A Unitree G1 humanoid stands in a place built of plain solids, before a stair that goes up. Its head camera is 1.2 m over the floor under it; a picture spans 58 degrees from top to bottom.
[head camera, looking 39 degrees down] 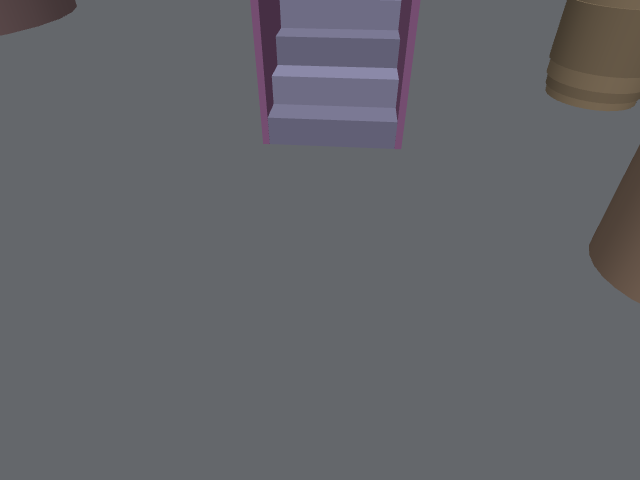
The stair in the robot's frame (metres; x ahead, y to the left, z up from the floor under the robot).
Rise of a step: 0.17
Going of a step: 0.21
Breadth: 0.83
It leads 5 degrees to the right of straight ahead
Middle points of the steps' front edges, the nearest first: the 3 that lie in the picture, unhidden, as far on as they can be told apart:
2.37 -0.07 0.17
2.58 -0.09 0.34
2.79 -0.10 0.51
